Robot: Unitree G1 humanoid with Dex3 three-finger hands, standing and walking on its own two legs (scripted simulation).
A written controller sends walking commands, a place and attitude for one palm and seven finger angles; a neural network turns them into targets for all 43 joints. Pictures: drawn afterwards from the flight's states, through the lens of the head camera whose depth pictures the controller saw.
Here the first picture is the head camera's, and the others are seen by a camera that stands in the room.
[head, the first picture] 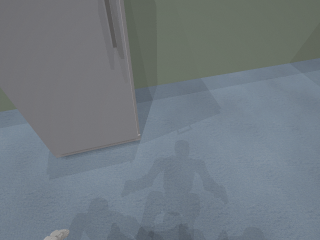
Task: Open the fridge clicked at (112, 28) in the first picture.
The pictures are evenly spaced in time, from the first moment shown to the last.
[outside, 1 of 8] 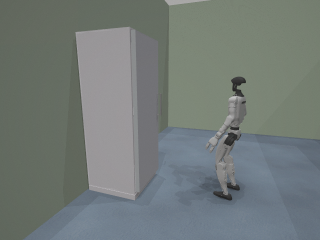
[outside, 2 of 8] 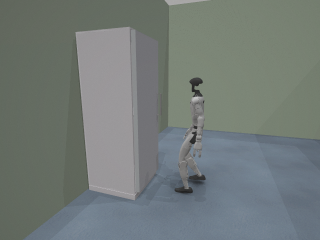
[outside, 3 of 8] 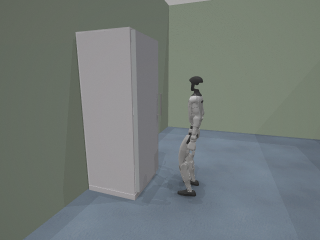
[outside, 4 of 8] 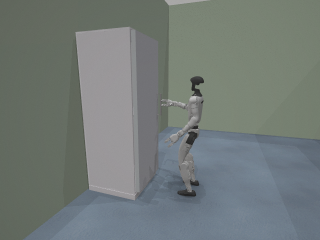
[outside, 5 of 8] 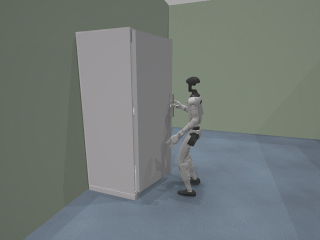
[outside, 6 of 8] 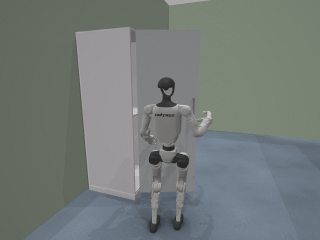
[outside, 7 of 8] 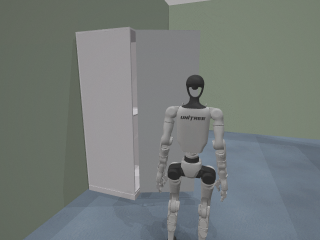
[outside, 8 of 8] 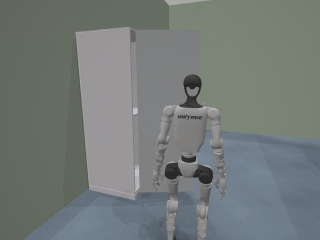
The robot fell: no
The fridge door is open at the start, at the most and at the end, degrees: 0 70 68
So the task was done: yes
